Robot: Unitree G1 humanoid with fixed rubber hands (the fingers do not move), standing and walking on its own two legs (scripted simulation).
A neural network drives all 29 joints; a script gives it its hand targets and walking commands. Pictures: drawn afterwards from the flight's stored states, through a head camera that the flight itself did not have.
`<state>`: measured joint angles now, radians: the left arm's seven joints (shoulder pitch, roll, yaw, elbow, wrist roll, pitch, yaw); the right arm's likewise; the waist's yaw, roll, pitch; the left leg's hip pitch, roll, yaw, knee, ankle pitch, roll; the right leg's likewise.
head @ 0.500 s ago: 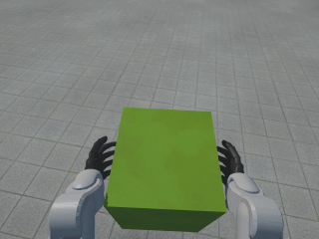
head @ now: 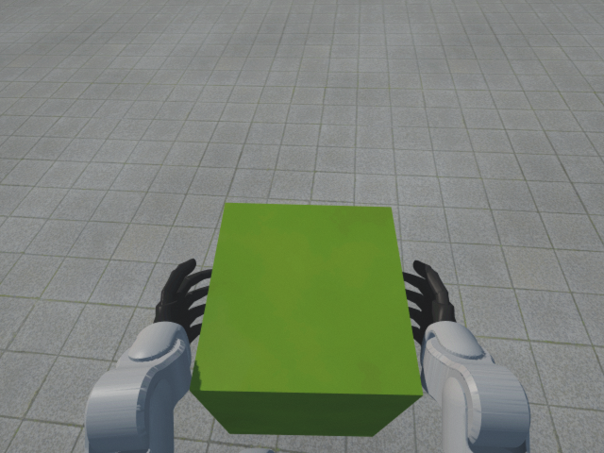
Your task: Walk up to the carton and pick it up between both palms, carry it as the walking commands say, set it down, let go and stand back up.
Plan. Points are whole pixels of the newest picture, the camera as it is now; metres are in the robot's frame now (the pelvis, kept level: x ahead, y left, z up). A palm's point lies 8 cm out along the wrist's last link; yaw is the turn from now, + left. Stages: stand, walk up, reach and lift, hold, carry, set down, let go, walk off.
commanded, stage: carry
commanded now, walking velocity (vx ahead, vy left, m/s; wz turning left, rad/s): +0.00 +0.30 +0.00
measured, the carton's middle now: (304, 328) +0.28 +0.01 +0.02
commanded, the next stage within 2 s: none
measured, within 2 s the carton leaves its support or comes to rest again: neither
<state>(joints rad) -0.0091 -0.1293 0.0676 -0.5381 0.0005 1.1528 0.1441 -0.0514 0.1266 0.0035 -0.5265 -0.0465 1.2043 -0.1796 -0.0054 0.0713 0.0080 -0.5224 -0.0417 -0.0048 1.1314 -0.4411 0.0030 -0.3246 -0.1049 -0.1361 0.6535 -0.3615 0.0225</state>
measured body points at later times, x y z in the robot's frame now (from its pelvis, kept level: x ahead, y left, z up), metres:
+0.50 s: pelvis +0.02 +0.19 -0.01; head +0.03 +0.14 +0.44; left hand +0.28 +0.31 +0.09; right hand +0.26 +0.02 +0.06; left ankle +0.01 +0.26 -0.66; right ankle +0.01 +0.07 -0.72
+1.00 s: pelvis -0.02 +0.38 -0.01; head -0.01 +0.35 +0.44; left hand +0.25 +0.51 +0.09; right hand +0.23 +0.22 +0.07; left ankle +0.05 +0.43 -0.72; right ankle -0.04 +0.30 -0.73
